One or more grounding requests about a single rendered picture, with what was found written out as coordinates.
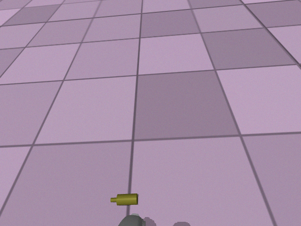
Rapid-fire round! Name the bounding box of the bottle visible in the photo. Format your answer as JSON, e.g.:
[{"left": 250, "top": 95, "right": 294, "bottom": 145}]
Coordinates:
[{"left": 111, "top": 194, "right": 138, "bottom": 205}]

